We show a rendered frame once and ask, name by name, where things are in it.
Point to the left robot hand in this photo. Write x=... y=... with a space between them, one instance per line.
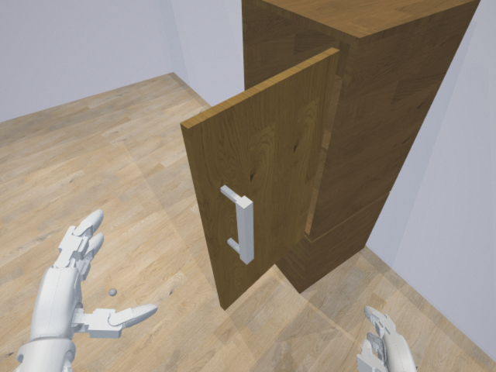
x=55 y=312

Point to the right robot hand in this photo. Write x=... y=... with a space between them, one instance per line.
x=393 y=352

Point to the handle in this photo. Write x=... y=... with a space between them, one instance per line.
x=244 y=216

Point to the left robot forearm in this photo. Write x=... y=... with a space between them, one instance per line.
x=48 y=354

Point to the cupboard door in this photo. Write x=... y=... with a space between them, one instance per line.
x=263 y=143

